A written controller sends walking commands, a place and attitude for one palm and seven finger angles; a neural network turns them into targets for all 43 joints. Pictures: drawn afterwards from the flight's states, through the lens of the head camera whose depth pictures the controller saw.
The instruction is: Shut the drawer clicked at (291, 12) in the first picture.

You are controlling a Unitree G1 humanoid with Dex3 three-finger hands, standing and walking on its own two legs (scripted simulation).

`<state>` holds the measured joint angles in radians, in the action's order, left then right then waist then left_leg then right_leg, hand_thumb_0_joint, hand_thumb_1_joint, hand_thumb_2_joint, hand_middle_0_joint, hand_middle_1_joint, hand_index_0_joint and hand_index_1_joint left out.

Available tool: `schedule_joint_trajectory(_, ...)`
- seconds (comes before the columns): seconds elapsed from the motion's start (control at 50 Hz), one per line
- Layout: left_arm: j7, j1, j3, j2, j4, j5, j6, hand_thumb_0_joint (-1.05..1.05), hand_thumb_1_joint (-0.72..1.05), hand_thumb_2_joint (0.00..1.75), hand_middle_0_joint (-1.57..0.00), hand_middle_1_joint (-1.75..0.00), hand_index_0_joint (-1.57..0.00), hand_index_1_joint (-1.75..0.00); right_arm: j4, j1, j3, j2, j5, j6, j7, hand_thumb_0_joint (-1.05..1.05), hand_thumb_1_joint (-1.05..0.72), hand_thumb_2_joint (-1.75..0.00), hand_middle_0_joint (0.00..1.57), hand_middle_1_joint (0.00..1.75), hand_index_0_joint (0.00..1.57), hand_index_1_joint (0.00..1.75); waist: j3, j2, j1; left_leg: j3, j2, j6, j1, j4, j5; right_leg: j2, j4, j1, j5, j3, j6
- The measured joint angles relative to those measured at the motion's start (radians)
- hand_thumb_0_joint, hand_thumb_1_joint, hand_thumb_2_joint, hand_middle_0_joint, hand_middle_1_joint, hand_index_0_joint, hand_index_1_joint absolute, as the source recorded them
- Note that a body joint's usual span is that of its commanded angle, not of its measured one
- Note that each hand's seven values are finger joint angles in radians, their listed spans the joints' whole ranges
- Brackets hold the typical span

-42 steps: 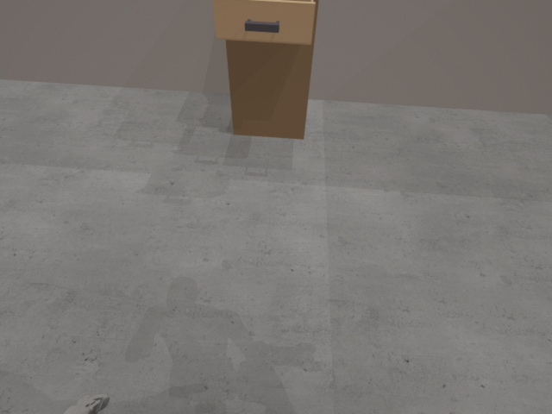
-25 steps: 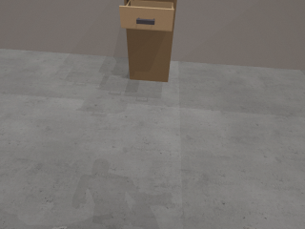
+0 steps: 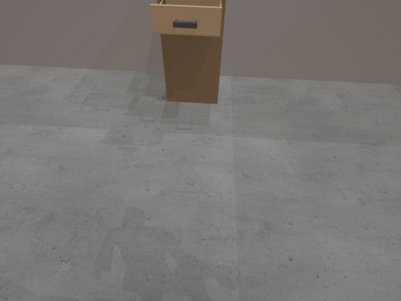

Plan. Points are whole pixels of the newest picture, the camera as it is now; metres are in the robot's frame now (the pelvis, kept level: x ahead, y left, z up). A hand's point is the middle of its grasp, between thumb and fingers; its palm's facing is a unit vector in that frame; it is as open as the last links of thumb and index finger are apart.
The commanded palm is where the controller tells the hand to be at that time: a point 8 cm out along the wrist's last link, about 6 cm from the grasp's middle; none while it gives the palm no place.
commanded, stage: look at it before walking up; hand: left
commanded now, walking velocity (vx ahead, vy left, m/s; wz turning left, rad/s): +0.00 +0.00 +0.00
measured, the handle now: (185, 22) +1.42 +0.16 -0.02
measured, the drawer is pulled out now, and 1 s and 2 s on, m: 0.30 0.30 0.30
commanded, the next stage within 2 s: walk to a spot facing it in 0.60 s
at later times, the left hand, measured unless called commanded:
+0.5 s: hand out of the picture +0.08 +0.24 -0.15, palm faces -0.03 -0.94 -0.33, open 7.3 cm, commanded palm none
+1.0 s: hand out of the picture +0.04 +0.20 -0.19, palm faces +0.02 -0.98 -0.18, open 7.3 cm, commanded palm none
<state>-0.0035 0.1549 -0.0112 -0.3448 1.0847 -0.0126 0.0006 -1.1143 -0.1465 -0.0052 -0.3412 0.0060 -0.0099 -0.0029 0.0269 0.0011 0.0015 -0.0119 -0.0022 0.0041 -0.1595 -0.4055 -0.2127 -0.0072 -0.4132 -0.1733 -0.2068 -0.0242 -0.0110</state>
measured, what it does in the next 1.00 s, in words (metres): shifts its weight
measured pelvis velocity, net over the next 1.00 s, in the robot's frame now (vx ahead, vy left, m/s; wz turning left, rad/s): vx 0.05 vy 0.01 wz -0.02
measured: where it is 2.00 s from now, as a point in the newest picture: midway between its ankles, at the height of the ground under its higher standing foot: (208, 266)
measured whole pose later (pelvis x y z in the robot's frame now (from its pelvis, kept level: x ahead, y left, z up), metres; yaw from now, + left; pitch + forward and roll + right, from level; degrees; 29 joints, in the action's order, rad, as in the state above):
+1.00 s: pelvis +0.05 +0.01 -0.01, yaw -1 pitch -1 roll -1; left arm -0.01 0.34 0.02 -0.22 1.10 -0.02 0.00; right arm -1.11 -0.30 0.00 -0.22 0.02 -0.03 0.00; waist -0.02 0.02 0.01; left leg -0.06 0.02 0.01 -0.17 -0.57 -0.37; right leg 0.00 -0.57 -0.19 -0.36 -0.03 0.01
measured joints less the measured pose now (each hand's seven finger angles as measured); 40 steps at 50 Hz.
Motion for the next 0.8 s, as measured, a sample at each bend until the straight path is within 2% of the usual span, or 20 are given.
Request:
schedule_joint_trajectory(0.72,-0.001,-0.008,0.002,0.005,0.003,-0.001,0.007,0.00,0.91,0.89,-0.20,-0.30,-0.21,-0.30,0.000,0.025,-0.002,0.001,-0.001,-0.005,0.003,0.00,-0.91,-0.90,0.21,0.30,0.20,0.30,0.002,0.001,0.004,0.002,0.014,-0.014,0.019,0.031,0.006,0.014,0.027,0.016,0.006,0.002,0.013)
schedule_joint_trajectory(0.8,0.007,0.013,0.004,0.022,0.004,-0.003,-0.001,0.00,0.91,0.89,-0.20,-0.30,-0.20,-0.30,-0.001,0.007,-0.004,0.016,0.006,0.002,0.006,0.00,-0.91,-0.90,0.21,0.30,0.20,0.30,-0.018,-0.003,0.007,0.000,0.018,-0.015,0.009,-0.003,-0.020,0.018,0.006,0.011,-0.013,0.001,0.012)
